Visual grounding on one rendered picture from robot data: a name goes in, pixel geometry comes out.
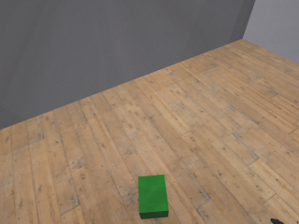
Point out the carton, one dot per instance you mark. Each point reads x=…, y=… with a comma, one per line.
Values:
x=152, y=197

